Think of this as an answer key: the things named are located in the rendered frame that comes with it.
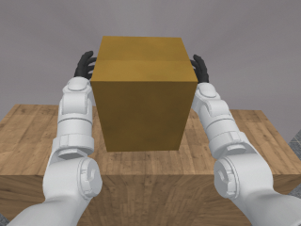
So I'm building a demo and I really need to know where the left robot hand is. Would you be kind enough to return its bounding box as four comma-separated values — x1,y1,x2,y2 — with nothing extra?
74,51,97,85

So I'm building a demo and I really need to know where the robot left upper arm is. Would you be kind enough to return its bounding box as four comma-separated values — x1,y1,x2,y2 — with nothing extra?
7,156,103,226

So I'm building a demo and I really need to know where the right robot hand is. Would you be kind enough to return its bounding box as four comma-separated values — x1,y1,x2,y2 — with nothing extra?
190,55,210,84

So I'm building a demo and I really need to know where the right robot forearm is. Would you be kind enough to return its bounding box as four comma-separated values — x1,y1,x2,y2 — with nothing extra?
191,82,274,185

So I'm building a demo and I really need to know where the pedestal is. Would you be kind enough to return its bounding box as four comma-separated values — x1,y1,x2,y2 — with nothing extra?
0,104,301,226

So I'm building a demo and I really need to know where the robot right upper arm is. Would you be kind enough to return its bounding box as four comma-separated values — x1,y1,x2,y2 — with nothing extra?
214,153,301,226

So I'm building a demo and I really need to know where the left robot forearm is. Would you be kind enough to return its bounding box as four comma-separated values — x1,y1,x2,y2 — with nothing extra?
42,76,94,197

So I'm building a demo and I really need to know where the carton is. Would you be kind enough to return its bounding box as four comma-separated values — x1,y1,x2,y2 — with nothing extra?
90,36,198,153

